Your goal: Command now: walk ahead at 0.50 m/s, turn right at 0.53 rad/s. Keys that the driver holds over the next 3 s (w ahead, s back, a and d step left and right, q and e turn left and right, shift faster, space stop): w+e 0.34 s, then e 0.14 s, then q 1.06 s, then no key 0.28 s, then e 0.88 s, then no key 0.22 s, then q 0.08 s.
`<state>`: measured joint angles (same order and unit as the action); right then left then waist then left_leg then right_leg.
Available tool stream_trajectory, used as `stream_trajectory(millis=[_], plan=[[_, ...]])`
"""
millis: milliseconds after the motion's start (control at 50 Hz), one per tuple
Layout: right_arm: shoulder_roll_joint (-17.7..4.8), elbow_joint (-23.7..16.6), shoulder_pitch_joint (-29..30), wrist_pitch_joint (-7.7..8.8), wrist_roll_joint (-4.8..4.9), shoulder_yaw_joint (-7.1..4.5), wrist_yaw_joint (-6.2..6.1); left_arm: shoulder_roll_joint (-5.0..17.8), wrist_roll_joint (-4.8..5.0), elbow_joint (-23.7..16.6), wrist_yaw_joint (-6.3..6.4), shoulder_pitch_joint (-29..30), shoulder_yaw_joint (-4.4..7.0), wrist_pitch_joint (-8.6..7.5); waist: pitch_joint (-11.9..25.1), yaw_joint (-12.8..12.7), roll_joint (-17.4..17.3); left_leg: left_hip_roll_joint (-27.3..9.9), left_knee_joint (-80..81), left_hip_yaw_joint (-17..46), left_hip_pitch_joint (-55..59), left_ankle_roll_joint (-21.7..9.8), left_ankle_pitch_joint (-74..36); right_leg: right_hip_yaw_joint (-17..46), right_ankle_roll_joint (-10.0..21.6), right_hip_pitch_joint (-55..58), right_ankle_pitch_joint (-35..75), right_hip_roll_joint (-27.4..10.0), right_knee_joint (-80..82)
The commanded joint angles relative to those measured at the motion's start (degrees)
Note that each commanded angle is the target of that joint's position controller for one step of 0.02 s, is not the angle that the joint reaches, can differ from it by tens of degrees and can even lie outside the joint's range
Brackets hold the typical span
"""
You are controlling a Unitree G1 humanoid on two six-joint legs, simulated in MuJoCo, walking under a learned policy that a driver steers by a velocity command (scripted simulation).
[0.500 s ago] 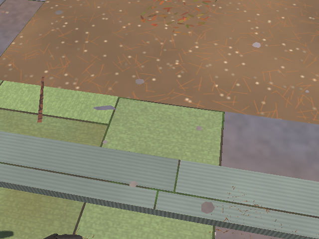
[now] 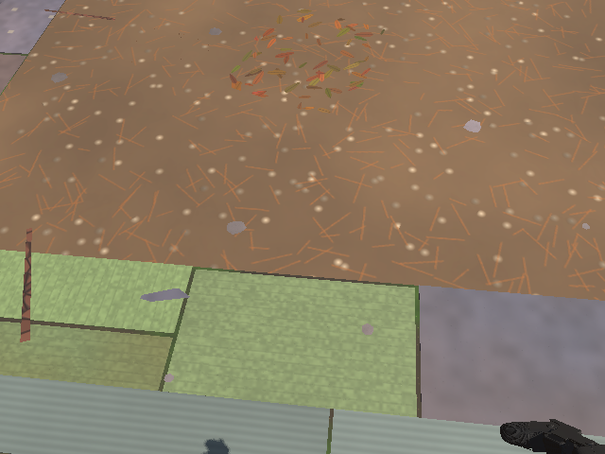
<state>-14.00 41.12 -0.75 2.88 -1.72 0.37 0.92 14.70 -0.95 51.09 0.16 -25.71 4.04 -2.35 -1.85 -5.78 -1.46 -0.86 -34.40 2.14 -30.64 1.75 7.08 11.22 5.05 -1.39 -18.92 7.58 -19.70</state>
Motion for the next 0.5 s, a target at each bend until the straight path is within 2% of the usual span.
stream_trajectory(millis=[20,40,60,80,100,120,140,160,180,220,260,300,340,360,400,420,440,460,480,500], plan=[[-7.02,-1.05,-9.52,1.77,-0.04,-2.35,-1.25,10.66,0.31,-4.70,0.20,4.97,2.48,-0.77,5.64,9.38,4.63,3.90,8.02,-2.00,19.73,-2.65,1.53,9.63,3.36,-6.05,42.52,-11.47,-11.95],[-10.43,0.42,-17.24,2.53,-0.86,-3.55,-2.15,9.06,1.25,-5.42,-0.32,5.45,2.17,-1.37,10.79,12.71,0.48,-2.45,10.52,3.70,32.94,-4.77,2.65,6.40,1.39,-12.50,36.29,-7.58,-24.44],[-15.29,0.24,-23.18,2.34,-1.99,-4.65,-3.14,2.78,2.28,-7.57,-0.30,3.74,0.54,-1.79,16.69,13.12,-8.76,-19.43,14.10,22.05,44.83,-8.02,7.63,-1.35,-0.45,-24.30,5.96,-2.24,-40.73],[-17.40,0.64,-20.54,1.10,-1.20,-5.53,-2.81,4.18,1.33,-8.64,-0.14,-1.23,0.64,-1.07,17.18,7.87,-14.56,-25.79,19.23,42.11,43.72,-13.13,12.67,-5.21,-0.63,-34.55,-13.31,-0.03,-49.03],[-11.59,-0.45,-16.61,0.62,-0.88,-4.73,-2.40,6.17,-0.50,-6.40,0.24,-1.04,0.84,0.18,9.43,6.58,-4.89,-24.37,18.39,37.85,36.89,-13.90,22.05,-5.09,-0.61,-37.76,-9.75,-5.25,-55.24],[-6.51,-1.02,-13.63,0.68,-0.40,-3.53,-2.03,5.92,-1.17,-6.60,-0.51,3.29,0.77,0.45,3.46,7.05,0.30,-20.19,19.92,28.65,30.07,-12.81,22.87,-5.86,-0.93,-38.24,-5.24,-6.88,-55.20],[-5.23,-0.99,-11.92,0.87,-0.50,-3.08,-1.95,4.94,-1.04,-7.28,-1.15,5.00,0.71,0.67,0.30,6.03,-1.12,-16.94,22.14,21.29,25.38,-11.14,18.16,-6.64,-1.43,-37.47,-2.49,-8.34,-53.49],[-4.99,-0.33,-12.56,1.34,-0.56,-2.98,-2.11,4.89,-1.45,-7.97,-1.82,6.17,0.76,1.18,-0.83,5.71,-3.74,-14.89,23.17,16.38,23.26,-10.37,13.33,-7.15,-2.02,-37.28,-0.92,-9.34,-53.34],[-5.14,0.69,-13.89,1.82,-0.36,-3.11,-2.10,4.45,-1.77,-8.29,-2.28,6.82,0.60,1.84,-0.85,5.77,-4.92,-13.55,23.48,12.48,22.73,-10.10,7.94,-8.02,-2.45,-37.57,0.13,-9.46,-55.63],[-5.72,2.32,-16.98,2.84,0.10,-3.47,-1.67,3.41,-1.53,-10.48,-2.53,9.83,0.31,2.49,0.41,5.73,-4.14,-14.23,23.35,8.87,24.51,-10.97,-0.70,-8.52,-2.68,-41.95,1.04,-9.47,-60.77],[-5.43,3.97,-20.01,3.35,0.12,-3.64,-1.25,1.93,-1.28,-12.90,-1.91,13.85,-0.14,3.06,0.91,6.05,-4.10,-15.42,23.91,6.26,26.67,-12.17,-2.08,-8.70,-2.36,-49.66,-0.46,-9.31,-70.49],[-4.36,5.40,-21.42,3.46,-0.37,-3.29,-1.02,0.91,-1.14,-15.69,-1.21,18.52,-0.62,3.45,-0.73,5.70,-3.91,-15.28,24.75,3.25,26.60,-11.47,-0.31,-8.42,-1.81,-56.94,-1.40,-9.22,-76.06],[-4.19,6.89,-23.04,3.52,-0.72,-3.13,-1.04,0.48,-1.32,-18.59,-0.73,22.78,-1.13,3.60,-2.40,5.31,-2.53,-14.58,25.81,-0.37,25.96,-10.15,-0.60,-8.68,-1.25,-60.93,-0.89,-9.07,-75.38],[-4.04,7.73,-23.67,3.25,-0.59,-3.02,-1.22,0.02,-1.66,-20.47,-0.73,24.95,-1.60,3.64,-3.43,4.74,-1.73,-13.75,25.76,-2.73,25.15,-9.36,-4.32,-9.44,-1.34,-61.50,-1.23,-9.34,-72.15],[-4.35,8.79,-25.03,3.03,-0.32,-2.92,-2.07,-0.53,-2.11,-22.85,-0.85,27.79,-2.12,3.65,-3.70,5.18,-1.60,-13.06,25.08,-6.14,27.93,-9.38,-16.11,-12.29,-1.74,-62.40,-1.64,-9.48,-65.36],[-4.89,7.88,-22.13,2.53,0.24,-2.93,-2.44,-1.36,-1.69,-23.45,-1.87,27.27,-2.96,3.48,-2.78,4.07,-0.50,-11.37,25.23,-9.97,25.45,-9.04,-20.27,-14.36,-1.83,-55.10,1.36,-11.03,-52.34],[-4.91,7.29,-21.04,2.18,0.54,-2.94,-2.72,-2.22,-1.01,-23.66,-2.72,28.15,-3.45,3.37,-1.32,5.04,-0.73,-9.92,25.48,-12.04,23.33,-8.83,-25.02,-17.56,-2.01,-46.02,5.83,-10.01,-41.91],[-6.34,7.38,-21.87,1.83,0.85,-3.22,-2.75,-3.19,-0.56,-23.49,-3.24,28.34,-3.70,3.52,0.24,6.51,-2.60,-10.52,25.04,-13.08,24.27,-9.05,-33.56,-20.92,-1.59,-39.57,6.13,-8.20,-35.57],[-9.22,7.65,-22.14,1.59,1.08,-3.83,-2.79,-2.56,-0.83,-23.07,-3.23,25.88,-3.39,3.82,3.26,5.56,-5.79,-11.92,19.88,-14.22,28.62,-8.25,-51.41,-23.05,-0.18,-35.26,2.40,-5.75,-34.98],[-10.09,8.15,-23.50,1.27,1.18,-4.27,-2.90,-1.71,-0.87,-21.63,-2.91,21.20,-3.07,3.71,6.83,4.62,-7.42,-12.64,12.75,-14.33,32.23,-7.65,-64.40,-23.47,1.26,-30.83,0.59,-3.63,-32.76]])
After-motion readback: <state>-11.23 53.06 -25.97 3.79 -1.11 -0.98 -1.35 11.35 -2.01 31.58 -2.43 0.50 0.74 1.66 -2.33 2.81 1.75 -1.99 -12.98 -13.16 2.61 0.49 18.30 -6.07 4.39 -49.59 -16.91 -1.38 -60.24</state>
